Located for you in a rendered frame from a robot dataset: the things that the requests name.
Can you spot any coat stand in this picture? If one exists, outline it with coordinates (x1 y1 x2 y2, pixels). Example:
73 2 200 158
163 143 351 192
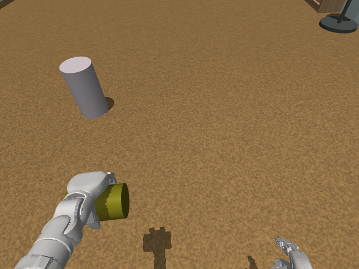
319 0 358 34

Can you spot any right robot hand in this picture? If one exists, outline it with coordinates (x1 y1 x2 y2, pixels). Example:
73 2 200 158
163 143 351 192
271 237 313 269

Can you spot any left robot hand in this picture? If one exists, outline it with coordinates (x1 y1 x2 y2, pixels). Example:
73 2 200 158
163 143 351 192
67 171 117 229

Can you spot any bookshelf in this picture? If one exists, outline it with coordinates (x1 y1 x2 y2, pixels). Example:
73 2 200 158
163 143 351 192
305 0 345 13

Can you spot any left robot arm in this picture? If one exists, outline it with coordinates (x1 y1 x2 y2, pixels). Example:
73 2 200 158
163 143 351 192
14 190 94 269

